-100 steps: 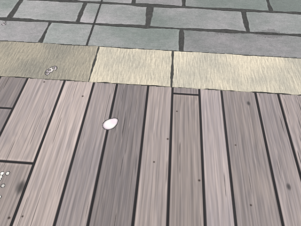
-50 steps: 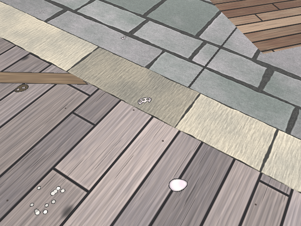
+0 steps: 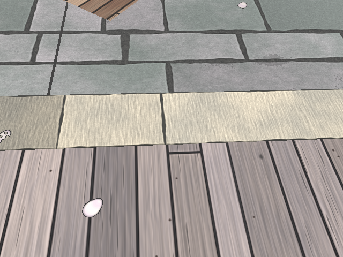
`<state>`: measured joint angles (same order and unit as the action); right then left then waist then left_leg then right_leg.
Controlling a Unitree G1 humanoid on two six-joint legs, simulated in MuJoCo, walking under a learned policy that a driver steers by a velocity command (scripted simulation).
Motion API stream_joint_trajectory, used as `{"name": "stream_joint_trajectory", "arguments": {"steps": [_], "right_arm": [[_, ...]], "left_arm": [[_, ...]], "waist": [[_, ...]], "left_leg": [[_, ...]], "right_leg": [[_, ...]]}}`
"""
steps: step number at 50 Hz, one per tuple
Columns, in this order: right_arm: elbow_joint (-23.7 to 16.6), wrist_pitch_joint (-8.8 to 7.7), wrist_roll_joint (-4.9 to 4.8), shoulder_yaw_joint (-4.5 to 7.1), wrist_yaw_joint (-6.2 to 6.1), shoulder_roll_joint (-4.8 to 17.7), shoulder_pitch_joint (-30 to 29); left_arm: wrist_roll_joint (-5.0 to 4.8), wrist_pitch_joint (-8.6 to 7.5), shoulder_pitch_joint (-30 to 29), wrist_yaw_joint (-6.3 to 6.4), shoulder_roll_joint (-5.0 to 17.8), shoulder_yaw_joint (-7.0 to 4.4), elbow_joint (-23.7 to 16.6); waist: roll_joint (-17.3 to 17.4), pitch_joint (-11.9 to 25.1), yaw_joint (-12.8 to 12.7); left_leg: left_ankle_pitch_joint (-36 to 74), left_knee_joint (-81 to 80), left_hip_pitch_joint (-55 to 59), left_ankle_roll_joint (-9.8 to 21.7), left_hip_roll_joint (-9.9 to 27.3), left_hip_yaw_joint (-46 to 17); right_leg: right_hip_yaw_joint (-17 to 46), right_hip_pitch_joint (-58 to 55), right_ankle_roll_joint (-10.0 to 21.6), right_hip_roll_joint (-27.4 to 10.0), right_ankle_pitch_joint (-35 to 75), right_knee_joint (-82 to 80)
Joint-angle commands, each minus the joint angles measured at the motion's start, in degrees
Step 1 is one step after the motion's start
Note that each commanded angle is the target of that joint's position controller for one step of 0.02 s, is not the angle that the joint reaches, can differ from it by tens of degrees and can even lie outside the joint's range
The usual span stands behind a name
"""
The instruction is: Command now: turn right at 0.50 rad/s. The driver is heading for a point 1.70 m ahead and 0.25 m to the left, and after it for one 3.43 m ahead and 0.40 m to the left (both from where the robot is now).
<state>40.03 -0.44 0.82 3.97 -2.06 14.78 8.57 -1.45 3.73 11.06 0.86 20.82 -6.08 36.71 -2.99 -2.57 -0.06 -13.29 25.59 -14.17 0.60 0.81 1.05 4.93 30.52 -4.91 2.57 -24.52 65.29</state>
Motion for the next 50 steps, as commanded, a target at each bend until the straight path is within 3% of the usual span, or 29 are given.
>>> {"name": "stream_joint_trajectory", "arguments": {"steps": [1,3,5,7,9,10,11,12,13,14,16,20,24,29,31,33,34,35,36,37,38,39,40,42,44,47,50], "right_arm": [[-3.43,0.11,0.13,2.36,-0.67,9.85,0.35],[-3.44,0.39,-0.28,2.74,-0.16,11.32,-0.40],[-3.30,0.53,-0.88,2.90,0.55,12.24,-0.88],[-2.78,0.53,-1.71,2.67,1.02,12.29,-0.90],[-1.91,0.46,-2.64,1.80,1.18,10.61,-1.01],[-0.65,-0.04,-1.77,0.71,1.53,7.72,2.03],[-1.83,-0.61,1.68,-1.23,2.37,2.62,2.91],[-3.68,-0.76,0.17,-0.16,1.80,6.48,-1.49],[-3.87,-0.85,-1.37,1.22,1.59,10.81,-3.90],[-3.65,-0.95,-1.95,1.81,1.80,11.45,-4.48],[-2.00,-1.29,-1.73,2.06,1.89,10.57,-2.94],[-0.56,-3.41,-1.60,1.41,2.80,7.50,-2.19],[-1.25,-4.02,-1.62,0.27,3.37,5.68,-5.25],[-2.63,-4.53,-2.26,-0.18,4.43,6.93,-7.29],[-2.42,-4.90,-2.46,-0.04,4.68,7.81,-5.27],[-0.03,-5.01,-2.21,0.88,4.22,9.30,2.08],[1.77,-5.17,-2.19,2.03,3.61,12.01,9.80],[2.27,-5.19,-0.85,3.39,3.31,18.80,16.10],[2.75,-5.45,-1.11,2.90,3.99,17.03,18.66],[2.32,-5.53,-1.38,1.62,4.02,13.53,14.68],[1.60,-5.39,-1.23,0.96,3.92,11.30,11.76],[1.22,-5.25,-0.86,0.46,3.88,9.86,9.17],[0.86,-5.34,-0.36,0.00,3.85,8.63,7.39],[0.85,-5.68,-0.33,-0.10,3.65,8.36,6.53],[1.63,-6.03,-0.75,0.01,3.39,8.85,7.35],[2.98,-5.56,-1.04,0.05,2.74,9.47,9.16],[4.38,-4.97,-1.44,0.07,2.19,10.36,11.97]], "left_arm": [[0.16,-0.80,-3.68,-0.24,1.70,0.00,-6.06],[0.79,-1.00,-3.89,-0.57,0.40,0.79,-6.49],[0.78,-1.05,-3.25,-0.76,0.81,0.87,-6.33],[0.69,-0.95,-1.63,-0.93,1.29,0.65,-5.69],[0.94,-1.07,2.23,-1.12,0.90,0.57,-3.91],[1.17,-1.13,3.46,-0.82,1.80,0.62,-3.95],[1.48,-1.12,5.64,0.11,5.98,0.18,-4.60],[2.21,-1.94,8.32,-0.47,8.22,-0.49,-3.44],[2.12,-3.13,8.92,-0.88,7.81,-0.51,-3.10],[1.81,-4.07,7.76,-0.81,6.27,0.03,-2.11],[1.24,-5.16,5.24,-0.23,4.58,0.74,-1.82],[1.56,-6.77,6.00,0.17,2.72,1.12,-1.53],[1.01,-7.34,7.32,-0.20,4.61,0.38,-0.38],[0.10,-7.21,9.72,-0.92,6.08,-0.18,1.61],[-0.08,-6.91,9.50,-1.02,6.19,-0.21,2.09],[0.28,-6.54,9.12,-0.96,4.99,0.36,2.39],[0.89,-6.59,9.27,-0.89,2.33,1.35,2.30],[1.37,-7.36,10.91,-0.64,-1.97,2.78,-0.66],[0.67,-8.36,10.36,-0.20,0.03,2.38,-1.34],[-0.78,-8.80,8.64,-0.55,3.93,1.29,-1.21],[-1.00,-8.92,6.26,-0.83,4.23,1.32,-1.29],[-0.20,-8.92,4.90,-0.90,3.34,1.44,-1.13],[0.40,-8.66,4.60,-0.94,2.80,1.27,-0.89],[0.65,-7.91,5.95,-1.22,1.14,1.47,-0.03],[1.04,-7.44,4.61,-1.07,0.52,1.57,-0.37],[1.31,-7.89,-0.48,-1.06,-0.97,2.16,-1.84],[0.94,-8.72,-7.09,-1.94,-2.78,3.00,-3.31]], "waist": [[12.41,5.84,2.04],[12.94,7.06,2.09],[13.92,7.34,2.08],[13.95,7.22,1.32],[12.36,6.95,-1.13],[8.06,9.25,-0.98],[-7.93,12.42,0.69],[-12.99,10.01,-3.30],[-8.57,5.87,-4.96],[-7.71,2.48,-4.12],[-7.29,-1.30,-2.56],[-4.08,0.14,-1.82],[-4.16,0.11,-3.07],[-3.61,-1.73,-3.69],[-3.55,-1.52,-2.09],[-2.40,1.42,1.82],[1.02,6.37,5.18],[15.88,12.90,5.61],[19.77,15.13,6.33],[14.24,9.34,5.20],[11.07,5.38,4.05],[8.32,2.97,2.95],[8.44,1.74,1.70],[9.22,1.85,0.35],[7.42,1.10,0.12],[6.23,0.10,1.40],[6.33,-1.24,4.00]], "left_leg": [[22.39,-6.37,10.79,12.53,13.67,-9.18],[23.50,-5.71,9.71,12.76,14.23,-7.75],[24.49,-5.24,8.03,12.91,14.81,-7.38],[23.23,-3.60,7.60,12.25,14.98,-7.61],[19.43,0.17,3.83,8.72,13.10,-5.75],[8.81,2.89,-1.73,4.12,10.83,-3.39],[-14.44,16.09,-12.43,-1.96,4.81,2.67],[-24.41,23.96,-20.07,-3.24,1.31,1.01],[-22.48,31.43,-24.02,-3.15,2.47,-1.21],[-17.75,33.73,-26.95,-2.18,3.39,-2.31],[-9.56,33.44,-28.61,-1.49,4.43,-3.04],[2.34,27.96,-27.46,-1.54,4.27,-2.05],[6.39,15.33,-21.42,-2.52,3.28,-1.18],[4.72,8.47,-16.55,-0.80,2.66,-1.02],[4.06,6.08,-12.51,0.86,2.30,-0.52],[3.29,3.17,-1.03,2.53,-0.09,1.65],[2.61,2.14,10.08,4.46,2.74,-2.13],[-6.07,-3.29,25.78,11.71,16.74,-25.33],[-19.07,-12.21,28.46,16.34,21.04,-43.91],[-23.52,-12.83,24.49,14.96,21.08,-39.18],[-20.01,-12.60,19.55,13.17,18.79,-32.20],[-14.66,-13.52,15.13,12.30,16.20,-26.98],[-8.63,-14.63,11.45,11.55,14.09,-22.75],[-0.15,-16.74,7.85,11.67,11.89,-17.29],[7.98,-17.84,7.57,12.25,11.17,-13.30],[17.59,-17.91,8.99,11.34,9.69,-8.21],[18.30,-18.43,9.26,10.03,8.61,-5.10]], "right_leg": [[-1.75,4.22,-1.37,-2.42,0.24,-5.47],[-3.27,-1.35,-0.68,-3.17,-1.39,-12.82],[-5.27,-6.35,0.16,-2.78,-1.15,-19.02],[-6.32,-10.53,1.45,-2.05,2.61,-27.30],[-7.58,-20.29,4.30,-0.73,14.74,-43.21],[-2.59,-29.51,5.78,-3.91,20.49,-45.81],[13.72,-38.67,9.98,-17.72,33.61,-44.56],[22.82,-31.57,20.43,-23.97,15.91,-49.09],[24.23,-29.97,21.76,-22.40,-0.21,-52.84],[22.56,-28.54,19.59,-20.19,-10.63,-54.48],[18.98,-26.74,17.07,-17.46,-10.65,-56.95],[11.94,-27.86,16.42,-14.88,1.61,-58.37],[7.89,-25.14,16.67,-14.81,6.77,-58.27],[7.86,-23.34,17.12,-17.17,6.31,-56.41],[8.09,-23.40,16.25,-17.85,7.17,-54.71],[5.44,-20.83,14.06,-15.08,14.98,-46.88],[1.21,-16.70,11.70,-11.16,19.72,-34.20],[-5.42,0.46,6.59,-2.96,8.19,-11.02],[0.41,10.58,5.28,0.51,-8.24,0.86],[2.46,15.73,6.15,-3.42,-4.82,6.12],[0.88,16.22,7.11,-6.07,0.21,5.89],[0.06,15.49,7.22,-7.86,4.86,3.32],[0.18,13.11,7.08,-9.44,8.42,0.52],[-0.86,9.60,6.07,-9.92,12.74,-1.34],[-1.55,10.99,4.72,-9.97,16.44,-4.51],[-2.62,12.08,3.52,-9.56,23.42,-14.80],[-4.87,8.79,3.80,-7.84,30.49,-26.13]]}}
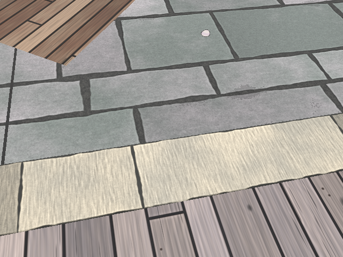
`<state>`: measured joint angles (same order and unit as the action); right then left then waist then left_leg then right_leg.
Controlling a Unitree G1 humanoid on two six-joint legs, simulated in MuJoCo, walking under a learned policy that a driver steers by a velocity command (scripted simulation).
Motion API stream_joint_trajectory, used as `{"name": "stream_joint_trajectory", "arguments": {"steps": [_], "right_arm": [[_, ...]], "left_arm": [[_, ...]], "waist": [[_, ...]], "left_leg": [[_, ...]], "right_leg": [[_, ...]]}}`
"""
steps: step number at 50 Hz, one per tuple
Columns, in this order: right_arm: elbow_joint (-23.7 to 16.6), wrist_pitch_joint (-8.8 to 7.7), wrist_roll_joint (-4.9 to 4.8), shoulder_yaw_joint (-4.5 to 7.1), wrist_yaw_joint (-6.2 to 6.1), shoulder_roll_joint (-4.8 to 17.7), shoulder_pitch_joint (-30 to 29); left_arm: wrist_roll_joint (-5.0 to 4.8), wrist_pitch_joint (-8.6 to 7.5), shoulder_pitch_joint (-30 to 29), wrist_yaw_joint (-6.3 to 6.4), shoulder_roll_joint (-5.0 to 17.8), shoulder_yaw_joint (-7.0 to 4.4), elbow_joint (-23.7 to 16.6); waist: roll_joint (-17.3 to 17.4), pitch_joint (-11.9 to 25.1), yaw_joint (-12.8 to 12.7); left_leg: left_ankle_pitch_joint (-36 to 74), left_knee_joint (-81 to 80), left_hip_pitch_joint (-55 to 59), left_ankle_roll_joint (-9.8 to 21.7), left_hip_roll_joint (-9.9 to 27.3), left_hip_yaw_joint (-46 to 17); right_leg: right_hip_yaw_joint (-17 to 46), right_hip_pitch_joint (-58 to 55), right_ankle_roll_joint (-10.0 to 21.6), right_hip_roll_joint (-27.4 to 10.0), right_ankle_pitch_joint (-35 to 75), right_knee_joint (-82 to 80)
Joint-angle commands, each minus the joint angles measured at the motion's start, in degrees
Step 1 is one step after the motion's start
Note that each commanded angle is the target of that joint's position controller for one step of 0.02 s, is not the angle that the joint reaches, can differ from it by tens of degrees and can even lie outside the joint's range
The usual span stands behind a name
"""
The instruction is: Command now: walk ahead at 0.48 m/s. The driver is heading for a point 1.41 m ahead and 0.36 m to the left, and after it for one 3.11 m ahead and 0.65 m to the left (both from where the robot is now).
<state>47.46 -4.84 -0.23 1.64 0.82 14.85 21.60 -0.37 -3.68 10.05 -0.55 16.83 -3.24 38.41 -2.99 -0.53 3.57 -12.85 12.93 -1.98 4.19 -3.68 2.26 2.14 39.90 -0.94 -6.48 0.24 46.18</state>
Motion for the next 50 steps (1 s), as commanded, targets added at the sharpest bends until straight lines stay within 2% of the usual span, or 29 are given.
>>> {"name": "stream_joint_trajectory", "arguments": {"steps": [1,4,7,9,10,11,12,13,14,15,16,17,20,23,26,29,32,34,35,36,37,38,39,40,41,42,43,45,50], "right_arm": [[-2.46,-0.35,-0.54,2.43,-0.78,10.62,0.20],[-0.82,0.60,-0.75,2.53,-0.91,11.01,3.03],[-0.01,1.55,-0.93,2.95,-1.30,11.87,3.21],[-0.21,2.06,-0.72,3.42,-1.66,13.41,2.02],[-0.61,2.44,-0.57,3.15,-1.81,13.05,0.69],[-2.04,2.23,0.57,2.12,-1.96,10.78,0.84],[-2.93,1.01,0.61,-0.31,-1.10,2.47,9.85],[-2.07,-0.31,-0.75,0.86,-0.57,8.58,5.25],[-4.57,-1.09,-2.36,1.74,-0.20,11.20,-1.32],[-5.64,-1.53,-2.11,1.41,-0.31,10.49,-4.86],[-5.90,-1.45,-1.10,1.58,-0.40,9.85,-6.44],[-5.59,-0.90,-0.79,1.77,-0.35,9.39,-5.06],[-4.97,0.90,-0.40,1.11,-0.65,6.37,-2.80],[-7.05,1.15,0.25,0.66,-0.84,5.54,-8.91],[-8.39,0.42,0.03,0.21,-0.24,4.52,-15.30],[-9.92,-0.08,-0.58,0.30,0.52,4.93,-20.40],[-11.27,-0.39,-0.68,0.83,1.37,6.29,-22.54],[-10.88,-0.57,-0.60,1.38,1.64,7.40,-20.05],[-9.65,-0.62,-0.44,2.15,1.50,8.56,-15.39],[-7.14,-0.55,-0.29,3.59,1.00,11.26,-6.87],[-5.70,-0.23,0.19,4.78,0.37,15.90,2.93],[-4.96,-0.02,0.48,5.23,0.88,18.89,3.61],[-5.85,-0.15,-0.32,3.74,1.08,12.72,2.29],[-6.28,-0.27,-0.31,3.05,0.98,10.67,-1.15],[-6.75,-0.29,0.06,2.77,0.99,9.93,-4.63],[-6.93,-0.35,0.42,2.43,1.08,8.50,-6.92],[-7.01,-0.59,0.97,2.15,1.04,7.75,-7.97],[-6.36,-1.22,0.60,2.26,1.02,7.66,-7.91],[-3.84,-1.03,0.20,2.85,-0.07,9.60,-5.07]], "left_arm": [[-0.30,-1.53,-8.11,-0.91,0.99,0.31,-5.55],[-0.68,-2.07,-12.62,-2.15,1.03,0.43,-7.12],[-0.64,-2.44,-12.93,-3.11,2.34,0.03,-7.80],[-0.36,-2.24,-6.08,-2.71,5.22,-1.32,-6.22],[-0.34,-2.09,2.67,-2.11,7.57,-2.52,-3.86],[0.31,-1.69,13.22,-1.27,10.97,-3.45,-1.72],[0.55,-1.77,15.49,-1.43,15.14,-4.21,-0.60],[-0.08,-1.54,16.16,-1.18,8.81,-2.84,-0.58],[-0.16,-1.34,11.60,-0.78,7.38,-2.12,-0.72],[-0.04,-1.24,7.97,-0.69,6.55,-1.78,-0.87],[0.32,-1.31,5.29,-0.91,5.49,-1.45,-0.87],[0.93,-1.63,3.90,-0.99,4.38,-1.07,-0.95],[0.07,-2.75,2.99,-1.20,5.05,-1.36,0.54],[0.10,-2.83,4.28,-0.58,6.93,-1.88,2.22],[-0.20,-2.24,6.06,-0.13,8.08,-2.05,3.32],[-0.78,-1.64,9.86,-0.11,9.53,-2.37,5.33],[-1.12,-0.66,10.97,0.21,10.08,-2.62,6.81],[-1.10,0.05,10.38,0.53,10.62,-2.82,7.34],[-1.06,0.41,9.23,0.66,10.62,-2.73,7.33],[-0.56,0.64,9.61,0.81,8.75,-2.00,7.27],[1.14,0.57,10.77,1.04,5.13,-0.42,5.67],[0.01,-0.62,17.87,0.58,-0.16,0.96,4.98],[-1.14,-1.52,13.92,0.28,6.54,-0.35,5.82],[-2.11,-2.04,8.62,0.02,8.75,-1.04,4.31],[-1.61,-2.15,6.00,0.32,7.86,-0.83,3.84],[-0.63,-1.97,4.74,0.46,7.34,-1.01,3.64],[-0.47,-1.52,5.85,0.38,6.65,-1.07,3.85],[-0.35,-0.48,7.34,0.46,4.89,-0.80,4.53],[0.27,-0.04,-0.28,0.59,3.22,-0.31,2.33]], "waist": [[6.04,-3.84,1.16],[5.85,-5.23,2.19],[6.91,-4.19,0.30],[9.08,1.47,-4.12],[8.43,7.20,-9.04],[4.35,16.00,-12.76],[-11.51,24.68,-7.38],[-7.68,24.81,-10.81],[-5.26,13.97,-10.33],[0.39,8.50,-8.43],[2.43,4.28,-6.44],[1.19,3.39,-4.30],[-0.30,1.56,-1.80],[0.15,-1.23,-3.02],[0.41,-2.32,-5.48],[0.14,-2.68,-7.74],[-0.45,-3.03,-7.44],[-1.34,-1.63,-5.48],[-1.22,0.99,-2.52],[0.13,6.79,1.09],[8.71,15.90,3.91],[23.79,20.70,-0.51],[15.26,17.09,2.00],[11.55,9.88,1.66],[6.86,6.20,0.03],[6.18,3.31,-1.25],[7.85,3.21,-2.88],[7.97,3.09,-4.02],[5.90,-0.43,-2.59]], "left_leg": [[17.38,-5.69,-1.96,6.43,13.53,-6.25],[18.98,-3.86,3.29,6.76,15.93,-6.83],[28.67,0.67,8.72,5.81,17.99,-7.10],[48.24,9.84,10.27,4.70,17.19,-6.20],[52.39,20.37,6.93,3.14,14.80,-4.02],[36.69,36.86,-6.33,1.55,12.30,-3.21],[-11.50,58.58,-30.34,-2.31,0.37,-4.27],[-19.45,64.84,-37.03,-2.11,1.21,-11.30],[-15.61,65.36,-40.97,-1.81,4.38,-9.82],[-10.62,62.22,-39.80,-1.76,7.31,-8.03],[-7.77,58.42,-38.06,-2.31,9.02,-7.15],[-5.70,56.46,-34.48,-2.69,10.54,-7.50],[-4.13,50.84,-31.30,-4.69,11.85,-6.39],[4.59,40.97,-34.10,-6.24,12.45,-5.51],[15.13,28.21,-31.76,-6.02,10.70,-3.85],[18.18,21.85,-30.81,-5.46,9.17,-3.31],[13.62,17.97,-31.88,-3.32,8.50,-4.06],[9.27,16.44,-28.02,-1.72,7.38,-3.07],[8.54,14.78,-21.30,-0.48,5.70,-1.33],[9.06,15.13,-8.95,1.28,5.36,-0.95],[11.29,16.51,7.24,4.96,16.67,-14.08],[-4.13,7.62,21.92,13.57,25.73,-41.45],[-12.35,4.01,19.78,11.90,24.70,-42.37],[-10.36,3.47,13.32,9.74,23.11,-34.02],[-3.74,2.69,6.37,8.81,20.98,-28.27],[2.22,1.25,1.00,8.66,18.99,-23.98],[6.18,-0.13,-2.35,8.47,17.82,-21.29],[11.15,-2.56,-5.16,9.36,16.69,-17.31],[16.71,-5.54,-4.44,8.90,15.24,-10.35]], "right_leg": [[-2.48,-0.97,0.04,1.72,6.77,-9.60],[-2.62,0.01,1.30,2.91,5.83,-14.63],[-2.87,-2.04,3.83,4.43,-0.02,-17.50],[-5.20,-12.84,6.23,7.80,-4.43,-17.47],[-6.05,-25.69,8.28,8.43,-1.40,-19.23],[3.85,-45.92,11.82,-0.90,1.24,-15.42],[33.54,-66.84,22.18,-15.76,-10.38,-19.32],[40.27,-66.07,21.35,-15.62,-16.51,-25.93],[30.59,-57.85,18.62,-13.62,-14.85,-27.73],[23.94,-48.81,17.03,-11.32,-9.44,-29.21],[19.34,-41.29,16.32,-9.11,-3.88,-31.03],[16.25,-36.56,15.95,-7.49,-1.26,-32.99],[10.75,-29.48,16.93,-6.28,1.88,-37.50],[5.87,-27.90,16.31,-4.69,2.37,-39.64],[1.71,-28.27,13.89,-2.54,1.21,-39.63],[2.15,-32.38,13.13,-4.40,-1.18,-38.27],[3.58,-38.61,11.86,-7.42,-0.34,-34.99],[3.91,-41.28,10.61,-8.25,5.19,-31.22],[2.30,-41.09,9.40,-6.64,13.26,-25.35],[-0.22,-37.65,7.67,-3.42,16.63,-14.43],[-3.47,-26.65,5.15,0.70,0.31,4.90],[-0.62,-5.07,2.19,10.53,-32.99,21.29],[5.46,1.42,2.63,7.33,-33.46,27.01],[4.19,4.14,3.49,4.66,-28.03,26.87],[2.65,2.40,3.36,1.92,-22.87,24.54],[2.36,0.74,2.98,0.31,-19.48,21.22],[2.74,-2.69,2.66,-0.96,-17.02,19.68],[2.03,-5.06,1.65,-1.25,-15.23,17.24],[1.18,-0.26,-0.44,-1.42,-3.36,3.33]]}}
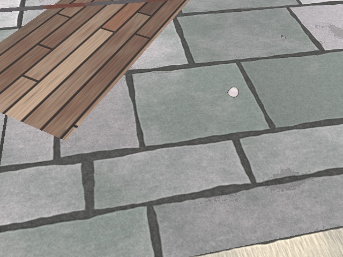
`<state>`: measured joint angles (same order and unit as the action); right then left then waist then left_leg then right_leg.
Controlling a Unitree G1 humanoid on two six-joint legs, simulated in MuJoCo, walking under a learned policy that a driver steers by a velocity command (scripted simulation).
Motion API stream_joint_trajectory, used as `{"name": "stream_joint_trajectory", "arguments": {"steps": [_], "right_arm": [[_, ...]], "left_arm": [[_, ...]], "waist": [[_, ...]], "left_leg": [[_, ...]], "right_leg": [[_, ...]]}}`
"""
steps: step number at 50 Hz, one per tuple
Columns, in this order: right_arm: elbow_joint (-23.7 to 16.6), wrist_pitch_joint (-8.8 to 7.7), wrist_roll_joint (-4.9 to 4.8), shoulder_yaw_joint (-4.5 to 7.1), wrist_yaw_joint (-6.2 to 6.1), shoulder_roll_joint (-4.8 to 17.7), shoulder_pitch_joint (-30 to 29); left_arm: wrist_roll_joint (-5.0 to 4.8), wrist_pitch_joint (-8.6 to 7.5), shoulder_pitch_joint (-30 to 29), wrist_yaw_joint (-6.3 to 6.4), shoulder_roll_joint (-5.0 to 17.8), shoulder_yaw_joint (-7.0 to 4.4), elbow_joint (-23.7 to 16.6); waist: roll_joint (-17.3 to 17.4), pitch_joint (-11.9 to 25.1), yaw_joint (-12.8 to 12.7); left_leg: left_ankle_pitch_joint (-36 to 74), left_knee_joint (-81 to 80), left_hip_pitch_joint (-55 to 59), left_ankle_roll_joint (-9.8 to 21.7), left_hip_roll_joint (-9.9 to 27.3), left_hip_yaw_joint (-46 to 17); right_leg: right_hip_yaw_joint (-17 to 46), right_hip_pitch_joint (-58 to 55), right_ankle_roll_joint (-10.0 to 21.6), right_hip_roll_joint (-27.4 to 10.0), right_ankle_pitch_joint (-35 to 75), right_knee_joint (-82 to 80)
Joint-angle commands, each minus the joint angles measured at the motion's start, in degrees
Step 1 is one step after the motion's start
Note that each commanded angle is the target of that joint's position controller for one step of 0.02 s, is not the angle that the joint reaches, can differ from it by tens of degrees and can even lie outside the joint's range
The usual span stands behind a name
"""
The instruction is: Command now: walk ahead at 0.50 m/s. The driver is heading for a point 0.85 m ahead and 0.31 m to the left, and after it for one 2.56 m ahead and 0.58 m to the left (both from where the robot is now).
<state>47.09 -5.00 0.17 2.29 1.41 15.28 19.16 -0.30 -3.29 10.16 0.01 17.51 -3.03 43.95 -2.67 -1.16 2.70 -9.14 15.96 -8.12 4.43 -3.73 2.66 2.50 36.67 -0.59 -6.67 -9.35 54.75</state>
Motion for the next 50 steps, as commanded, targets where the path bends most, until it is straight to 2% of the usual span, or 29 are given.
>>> {"name": "stream_joint_trajectory", "arguments": {"steps": [1,4,8,11,12,13,14,15,16,17,18,19,20,22,25,31,34,36,39,40,41,42,43,44,45,46,47,48,50], "right_arm": [[-3.11,-0.70,-0.31,2.20,-0.84,9.34,-2.10],[-1.49,-0.24,-0.74,2.35,-1.18,10.24,0.71],[0.92,0.95,-1.04,2.60,-1.42,10.77,4.22],[1.77,1.79,-1.32,3.05,-1.88,11.53,3.84],[1.79,1.99,-1.38,3.16,-1.99,11.92,3.38],[1.68,2.30,-1.43,3.06,-2.06,11.96,2.12],[1.02,2.34,-0.97,2.33,-2.13,10.35,1.71],[-0.96,1.56,-0.13,0.63,-1.85,5.13,5.73],[-0.08,0.47,-0.78,-0.11,-1.62,2.98,8.80],[-0.54,-0.02,-2.55,1.67,-1.39,9.30,3.59],[-1.88,-0.18,-3.03,2.10,-1.40,10.24,-0.31],[-2.11,0.02,-2.42,2.22,-1.67,9.62,-2.13],[-1.77,0.71,-1.99,2.55,-1.83,8.75,-1.59],[-0.81,2.28,-2.13,2.40,-1.88,5.97,1.17],[-2.22,3.53,-1.80,2.52,-2.19,4.84,-1.00],[-5.95,2.60,-1.30,1.64,-0.21,2.76,-11.13],[-8.76,2.63,-1.36,1.31,0.86,2.47,-16.12],[-10.47,2.72,-1.39,1.46,1.55,2.94,-17.63],[-10.99,3.28,-1.43,3.06,1.93,5.88,-12.71],[-9.68,3.46,-1.61,4.35,1.71,8.04,-6.26],[-7.23,3.71,-1.70,6.33,0.84,11.42,3.37],[-6.00,4.19,-1.88,7.78,-0.46,17.15,7.58],[-8.59,3.01,-1.49,7.32,0.03,18.91,4.95],[-8.73,2.16,-1.23,5.79,0.53,13.49,4.65],[-8.59,1.51,-1.15,5.17,0.54,11.39,2.50],[-9.03,1.23,-1.25,4.73,0.49,10.01,-1.50],[-9.83,1.14,-1.00,4.08,0.26,8.01,-4.53],[-10.69,1.14,-0.44,3.72,-0.04,7.48,-5.82],[-10.79,0.92,-0.71,3.97,-0.64,8.53,-5.53]], "left_arm": [[0.12,-0.63,-2.08,-0.17,2.09,-0.37,-3.55],[-0.18,-1.26,-7.84,-0.88,1.14,0.13,-4.99],[-0.65,-1.93,-13.57,-2.16,1.38,0.29,-7.21],[-0.61,-2.32,-12.84,-2.97,2.69,-0.08,-7.58],[-0.43,-2.45,-10.41,-2.89,3.77,-0.61,-7.04],[-0.27,-2.58,-4.13,-2.57,5.38,-1.63,-5.31],[0.09,-2.61,5.52,-1.93,8.44,-3.02,-2.67],[1.30,-2.42,13.72,-1.29,14.03,-4.38,-1.58],[0.78,-2.02,15.36,-1.40,12.21,-3.83,-0.94],[0.24,-1.92,12.79,-1.15,7.80,-2.59,-1.14],[-0.05,-1.91,8.52,-0.97,6.23,-2.04,-1.39],[0.12,-2.05,4.84,-1.02,4.52,-1.53,-1.45],[0.49,-2.45,2.32,-1.15,3.02,-1.17,-1.44],[1.06,-3.33,0.17,-1.27,2.26,-1.25,-0.69],[1.37,-4.04,0.11,-0.94,3.74,-1.87,1.00],[0.91,-3.02,2.89,0.49,6.45,-2.54,3.09],[0.15,-1.74,6.02,0.73,7.70,-3.07,4.55],[-0.45,-0.68,6.77,0.82,8.48,-3.42,5.10],[-1.10,0.63,4.87,1.34,10.71,-4.12,4.49],[-1.30,1.07,3.99,1.46,11.12,-4.19,4.24],[-1.32,1.03,3.31,1.58,10.23,-3.72,3.88],[0.90,0.34,5.86,1.36,4.14,-1.92,2.05],[0.68,-1.97,7.48,0.53,0.98,-0.35,-0.50],[-1.52,-3.84,0.53,-0.37,6.40,-1.58,-1.58],[-2.46,-4.87,-2.02,-0.71,6.65,-1.52,-2.68],[-1.31,-5.21,-1.82,-0.26,5.91,-1.48,-1.90],[0.00,-4.84,-1.26,0.05,6.71,-2.03,-1.28],[0.31,-4.07,-0.18,-0.08,6.86,-2.26,-1.07],[1.00,-2.84,0.38,-0.04,5.45,-2.10,-1.33]], "waist": [[5.77,-0.24,-1.11],[5.75,-1.78,1.17],[5.83,-3.47,2.73],[6.92,-2.43,0.83],[7.57,-0.79,-0.82],[7.41,2.95,-4.71],[6.18,9.89,-8.90],[-3.67,19.81,-9.34],[-12.00,25.38,-8.72],[-6.35,16.89,-9.84],[-4.49,9.37,-8.39],[-2.16,5.33,-6.58],[-2.95,2.64,-4.70],[-3.68,1.59,-2.46],[-1.75,-0.76,-1.77],[0.65,-3.26,-5.25],[1.43,-4.89,-7.08],[0.94,-4.98,-6.80],[-2.06,0.16,-2.34],[-2.02,3.73,1.51],[0.10,8.54,6.63],[12.05,12.50,4.89],[17.31,20.69,0.87],[9.34,18.12,4.41],[7.63,10.82,3.23],[2.54,6.61,0.22],[2.98,4.56,-1.66],[4.32,4.07,-3.06],[4.29,3.66,-3.81]], "left_leg": [[12.80,-8.78,1.85,8.02,14.58,-9.35],[11.12,-9.01,3.14,7.14,14.14,-7.25],[12.63,-6.42,9.50,7.07,16.97,-7.88],[20.04,-2.25,13.88,5.77,18.81,-8.34],[27.59,1.06,13.68,5.21,18.36,-8.56],[35.37,8.19,12.05,4.12,16.39,-7.34],[32.60,19.68,4.98,2.38,13.33,-5.70],[10.82,41.27,-15.84,-1.24,6.34,-2.69],[-25.21,52.98,-28.25,-2.52,0.54,-8.45],[-23.15,57.67,-33.57,-2.11,3.95,-11.57],[-17.46,56.53,-34.74,-1.83,6.75,-9.64],[-12.89,53.96,-32.72,-2.16,8.88,-8.68],[-9.44,51.51,-29.86,-2.50,10.47,-8.95],[-6.13,50.57,-25.27,-3.26,11.59,-8.82],[-0.52,46.91,-28.68,-4.35,11.98,-9.57],[13.23,27.59,-29.43,-4.04,10.92,-4.62],[11.33,22.57,-32.26,-2.79,10.40,-2.70],[7.34,20.77,-32.68,-1.48,9.44,-1.11],[-1.21,20.70,-22.40,1.83,4.12,3.58],[-1.87,19.32,-13.80,3.50,1.71,4.50],[1.50,15.14,1.51,5.88,0.26,2.57],[0.57,13.72,18.76,11.14,12.19,-17.97],[-9.19,3.56,30.21,21.94,23.11,-50.56],[-10.18,0.00,29.13,18.58,22.31,-46.78],[-6.89,0.02,21.97,16.14,20.28,-37.93],[-1.07,0.01,13.44,13.82,17.42,-31.40],[4.97,-0.68,7.43,12.64,15.40,-26.84],[8.40,-1.86,3.49,12.41,14.29,-25.00],[14.40,-3.07,-0.68,12.96,13.18,-22.09]], "right_leg": [[0.36,2.46,-0.79,-0.81,9.16,-8.83],[-1.32,0.60,-0.56,0.79,14.67,-17.71],[-1.71,1.88,0.82,2.21,12.58,-23.42],[-2.09,-0.89,3.15,3.40,6.85,-25.98],[-2.99,-6.05,4.04,4.80,4.99,-26.63],[-4.46,-15.56,5.41,6.52,5.82,-28.60],[-2.46,-31.41,7.57,4.17,8.09,-27.01],[17.26,-55.38,14.14,-10.88,5.75,-25.61],[36.13,-61.95,18.26,-17.79,-3.79,-33.45],[30.94,-55.39,15.32,-15.70,-10.10,-36.05],[22.86,-46.81,13.19,-14.03,-8.97,-38.07],[17.40,-39.30,12.01,-11.71,-5.98,-40.49],[12.40,-33.80,11.10,-9.60,-2.81,-42.87],[6.24,-28.13,10.99,-7.98,2.10,-46.16],[-0.76,-26.77,11.39,-7.68,9.30,-48.03],[-10.18,-31.52,10.02,-6.73,13.86,-48.80],[-11.83,-38.40,9.85,-9.00,16.68,-46.96],[-12.89,-42.62,9.09,-10.26,22.43,-44.05],[-15.16,-44.86,7.17,-10.12,48.11,-31.98],[-15.95,-42.93,6.21,-9.04,51.88,-22.60],[-16.89,-35.06,4.01,-6.54,45.05,-8.84],[-16.71,-15.10,1.00,-0.67,8.11,10.85],[-3.69,2.16,-0.78,10.46,-26.04,25.46],[3.47,8.51,0.52,6.77,-22.54,26.77],[2.64,9.89,1.92,4.31,-17.39,23.03],[2.48,6.74,1.98,1.75,-13.25,17.40],[2.50,2.98,1.49,0.24,-10.62,12.72],[2.65,-0.32,0.89,-0.40,-8.87,11.04],[1.48,-2.21,-1.17,-0.06,-6.78,6.68]]}}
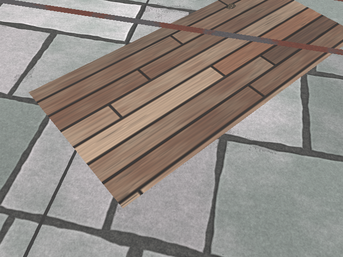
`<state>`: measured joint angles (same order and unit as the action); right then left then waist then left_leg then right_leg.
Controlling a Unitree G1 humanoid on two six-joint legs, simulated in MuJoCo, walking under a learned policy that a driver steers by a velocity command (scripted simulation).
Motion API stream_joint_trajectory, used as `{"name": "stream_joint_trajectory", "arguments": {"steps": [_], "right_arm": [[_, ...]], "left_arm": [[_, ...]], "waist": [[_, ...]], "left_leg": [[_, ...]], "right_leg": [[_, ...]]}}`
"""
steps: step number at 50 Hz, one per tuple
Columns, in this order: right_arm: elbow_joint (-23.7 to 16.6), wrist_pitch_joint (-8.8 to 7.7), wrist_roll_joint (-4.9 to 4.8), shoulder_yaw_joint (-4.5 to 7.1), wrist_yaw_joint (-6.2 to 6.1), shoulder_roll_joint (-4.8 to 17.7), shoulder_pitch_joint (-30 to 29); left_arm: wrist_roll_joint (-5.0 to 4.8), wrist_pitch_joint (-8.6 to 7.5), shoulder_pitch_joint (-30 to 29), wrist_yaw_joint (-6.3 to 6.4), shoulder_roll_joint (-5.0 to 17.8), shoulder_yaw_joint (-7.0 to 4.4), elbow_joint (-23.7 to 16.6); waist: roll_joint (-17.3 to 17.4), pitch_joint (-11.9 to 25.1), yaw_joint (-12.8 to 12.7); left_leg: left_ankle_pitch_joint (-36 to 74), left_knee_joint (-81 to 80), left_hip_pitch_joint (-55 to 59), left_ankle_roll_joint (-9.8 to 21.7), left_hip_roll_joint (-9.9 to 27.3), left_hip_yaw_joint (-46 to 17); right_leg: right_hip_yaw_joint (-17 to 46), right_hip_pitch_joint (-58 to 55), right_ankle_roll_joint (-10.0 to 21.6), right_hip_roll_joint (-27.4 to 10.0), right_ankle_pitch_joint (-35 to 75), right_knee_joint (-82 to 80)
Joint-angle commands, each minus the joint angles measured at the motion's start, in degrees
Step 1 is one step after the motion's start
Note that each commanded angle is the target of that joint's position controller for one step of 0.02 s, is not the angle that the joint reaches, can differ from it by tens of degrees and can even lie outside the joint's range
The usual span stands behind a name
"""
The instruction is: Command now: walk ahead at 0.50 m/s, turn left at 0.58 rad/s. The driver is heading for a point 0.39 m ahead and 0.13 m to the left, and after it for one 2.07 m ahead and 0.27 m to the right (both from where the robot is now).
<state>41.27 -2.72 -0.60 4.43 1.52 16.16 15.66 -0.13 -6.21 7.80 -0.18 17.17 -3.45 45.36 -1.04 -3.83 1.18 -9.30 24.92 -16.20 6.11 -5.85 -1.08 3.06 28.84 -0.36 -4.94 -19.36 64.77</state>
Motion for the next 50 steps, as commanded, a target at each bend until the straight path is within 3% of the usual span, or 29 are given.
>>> {"name": "stream_joint_trajectory", "arguments": {"steps": [1,6,10,13,14,15,16,17,18,19,20,21,22,24,28,31,34,36,38,39,40,41,42,43,44,45,46,47,50], "right_arm": [[-4.80,-1.41,-0.03,2.05,-1.16,8.45,-1.27],[-3.68,-0.63,-0.44,2.45,-2.49,9.68,2.37],[-2.26,-0.12,-0.87,2.51,-2.62,9.40,5.31],[-2.30,0.42,-0.73,2.60,-2.99,9.15,4.72],[-2.58,0.63,-0.69,2.42,-2.99,8.53,3.80],[-3.08,0.59,-0.46,1.65,-2.83,6.47,3.48],[-4.12,0.48,0.54,0.33,-2.64,3.10,4.37],[-5.79,-0.12,-1.46,-0.56,-2.56,0.25,12.98],[-3.99,-0.12,-2.17,0.43,-2.86,6.86,12.25],[-4.59,0.20,-1.61,1.31,-2.81,10.00,5.42],[-5.17,0.49,-0.90,1.41,-2.90,9.64,2.21],[-5.88,0.50,-0.29,1.55,-2.70,8.89,0.14],[-6.11,0.69,-0.63,1.56,-2.27,7.73,0.42],[-6.52,1.25,-1.19,1.12,-1.88,5.24,0.75],[-8.25,1.23,-0.38,0.05,-1.75,2.64,-3.02],[-9.20,-0.06,0.12,-0.84,-0.79,1.66,-8.24],[-10.54,-1.25,-0.26,-1.25,0.25,1.44,-14.85],[-11.30,-1.74,-0.69,-0.87,0.69,2.75,-16.52],[-10.73,-2.18,-0.70,0.04,0.73,4.92,-13.85],[-9.10,-2.29,-0.39,1.02,0.41,6.56,-8.42],[-6.78,-2.23,0.23,2.47,-0.24,9.47,-0.26],[-5.55,-1.75,1.43,3.69,-1.30,14.32,9.98],[-5.37,-1.34,1.97,3.50,-1.07,15.85,9.61],[-5.43,-1.38,1.42,2.22,-0.87,10.36,8.20],[-4.97,-1.63,0.67,1.34,-0.86,8.02,5.16],[-4.68,-1.93,0.62,0.75,-0.68,6.23,1.68],[-4.38,-2.30,0.74,0.41,-0.45,4.61,-1.17],[-3.98,-2.79,1.14,0.35,-0.45,3.96,-2.91],[-2.31,-4.00,1.37,0.95,-0.93,4.40,-4.62]], "left_arm": [[1.05,0.48,1.61,0.28,5.08,-1.49,-3.22],[0.55,0.41,-8.82,-0.12,2.53,-0.27,-6.46],[-0.32,-0.44,-12.41,-1.03,4.34,-0.66,-8.29],[-0.45,-1.33,-9.70,-1.46,6.46,-1.57,-8.01],[-0.40,-1.64,-5.88,-1.32,7.02,-2.07,-6.97],[0.22,-1.98,0.00,-0.98,8.70,-2.95,-5.70],[1.01,-2.00,8.61,-0.51,11.77,-3.71,-4.98],[1.50,-1.21,12.92,-0.79,16.13,-4.69,-2.86],[-0.07,-0.99,11.29,-1.07,10.36,-3.56,-3.69],[-0.20,-0.56,8.72,-0.76,6.55,-2.52,-4.48],[0.42,-0.11,5.83,-0.64,5.60,-1.99,-4.76],[0.68,0.17,4.25,-0.52,4.41,-1.60,-4.32],[1.02,0.10,3.69,-0.29,3.78,-1.26,-3.97],[0.57,-0.35,4.08,-0.21,3.89,-1.42,-3.02],[0.36,-0.71,6.68,-0.44,6.37,-2.08,-0.65],[-0.79,0.10,6.93,-0.69,7.42,-1.94,0.45],[-1.57,1.04,11.06,-0.68,9.21,-2.15,2.01],[-1.82,1.69,12.75,-0.57,10.24,-2.36,2.96],[-2.02,2.34,12.73,-0.28,11.05,-2.54,3.62],[-2.20,2.52,11.94,-0.11,10.85,-2.37,3.70],[-1.71,2.38,12.15,-0.05,8.91,-1.63,3.52],[0.45,2.04,12.18,-0.12,3.97,0.20,1.40],[-0.95,1.19,18.41,-0.24,-0.08,1.35,0.68],[-2.47,1.05,14.74,-0.25,6.52,-0.42,1.36],[-2.91,1.08,10.90,-0.30,7.76,-1.02,-0.04],[-2.39,1.42,9.36,-0.03,6.92,-1.02,0.01],[-1.66,1.97,9.03,0.06,6.37,-1.28,0.01],[-1.72,2.74,10.42,-0.01,5.26,-1.29,0.37],[-1.71,4.43,9.25,-0.03,2.67,-1.02,-0.55]], "waist": [[2.54,5.74,-2.17],[5.28,3.31,1.74],[6.35,3.07,3.02],[8.49,3.60,1.03],[9.09,4.70,-1.16],[8.16,8.81,-4.05],[1.26,17.23,-7.07],[-19.25,22.59,-2.73],[-12.66,18.57,-4.18],[-7.11,11.46,-5.92],[-3.38,7.66,-5.03],[-3.19,4.67,-4.19],[-4.54,3.90,-2.95],[-5.52,3.48,-2.42],[-2.46,2.84,-2.87],[-2.26,1.37,-3.50],[-2.05,0.05,-5.90],[-3.32,0.03,-5.58],[-4.75,1.66,-2.79],[-4.47,4.84,0.80],[-3.71,10.78,4.67],[5.08,21.03,7.97],[18.73,27.73,4.04],[11.58,21.54,5.74],[10.56,13.79,4.81],[7.53,10.15,2.92],[7.79,7.11,1.16],[8.71,6.07,-0.58],[6.35,3.37,-2.27]], "left_leg": [[15.84,-12.43,5.81,11.19,14.56,-16.68],[7.99,-11.72,1.97,7.10,10.42,-12.81],[3.12,-7.98,5.30,5.89,12.47,-17.79],[4.33,-2.71,9.12,4.81,14.22,-22.58],[6.20,0.12,8.83,3.91,13.25,-22.77],[8.45,7.53,6.86,2.09,10.18,-20.71],[-0.60,23.82,-0.43,-0.19,6.21,-15.59],[-25.97,41.96,-21.63,-4.04,-1.12,-9.12],[-23.61,49.40,-28.72,-4.81,4.06,-10.57],[-18.03,50.58,-30.02,-5.03,6.08,-9.24],[-13.88,49.30,-27.85,-5.25,8.09,-7.48],[-11.25,46.56,-26.60,-5.31,9.58,-7.43],[-9.58,44.74,-23.93,-5.13,11.03,-7.19],[-8.46,42.12,-22.82,-5.32,11.97,-5.60],[-2.36,32.30,-24.68,-6.15,12.07,-5.67],[5.44,19.85,-21.76,-5.96,11.74,-1.72],[8.12,11.26,-17.85,-6.40,9.76,0.88],[6.13,7.47,-16.27,-5.83,8.76,0.43],[3.88,3.92,-10.09,-4.43,7.45,0.58],[4.95,1.14,-1.02,-3.03,6.22,1.60],[6.47,2.06,12.70,-1.29,7.68,0.57],[8.93,4.96,30.24,2.52,21.31,-13.25],[-2.89,-2.51,39.81,9.79,31.44,-35.94],[-9.28,-5.61,34.43,8.24,29.16,-34.29],[-8.17,-6.94,27.96,6.46,27.17,-25.61],[-4.42,-8.84,21.24,5.46,24.73,-20.04],[-1.12,-11.05,15.83,4.99,22.76,-15.28],[1.24,-13.12,11.94,4.60,21.79,-11.69],[8.10,-16.86,7.89,5.27,21.82,-4.63]], "right_leg": [[0.39,5.71,-2.35,-1.34,5.40,-6.32],[-0.38,2.45,-4.06,2.58,22.38,-27.88],[1.26,-0.06,-2.94,4.17,23.71,-34.90],[1.85,-3.33,-0.74,4.46,16.69,-36.98],[0.76,-8.23,0.47,4.85,16.06,-38.89],[1.49,-18.03,2.47,3.07,16.05,-39.68],[11.28,-33.11,5.88,-6.82,12.08,-38.77],[39.89,-49.41,15.84,-19.18,-0.67,-45.20],[43.58,-47.12,15.11,-19.43,-13.92,-47.91],[33.17,-40.24,12.28,-16.62,-12.23,-48.51],[25.18,-33.18,10.65,-14.05,-4.34,-49.17],[19.75,-28.09,10.22,-11.86,2.05,-50.27],[15.17,-24.89,9.50,-10.22,6.15,-51.56],[9.69,-22.89,10.07,-9.33,10.64,-53.92],[4.20,-23.22,12.51,-9.93,18.99,-56.41],[0.20,-22.86,12.03,-7.47,22.63,-56.81],[0.28,-23.71,11.51,-7.62,23.33,-55.63],[2.07,-26.59,10.82,-9.27,24.36,-53.54],[3.12,-27.86,9.48,-10.11,28.78,-49.51],[1.40,-26.41,8.07,-8.43,35.37,-43.36],[-0.75,-21.17,6.07,-5.29,35.01,-32.93],[-3.54,-8.56,3.26,-1.04,14.61,-13.46],[-0.35,7.97,1.21,5.74,-15.28,1.96],[3.85,13.29,1.26,3.02,-13.65,7.76],[2.74,15.93,1.62,0.95,-8.53,8.05],[2.04,13.99,1.33,-1.05,-3.91,6.46],[2.14,11.97,0.97,-2.36,-0.59,4.02],[2.55,8.63,0.59,-3.35,1.77,3.08],[2.57,8.47,-0.62,-3.72,5.71,0.46]]}}
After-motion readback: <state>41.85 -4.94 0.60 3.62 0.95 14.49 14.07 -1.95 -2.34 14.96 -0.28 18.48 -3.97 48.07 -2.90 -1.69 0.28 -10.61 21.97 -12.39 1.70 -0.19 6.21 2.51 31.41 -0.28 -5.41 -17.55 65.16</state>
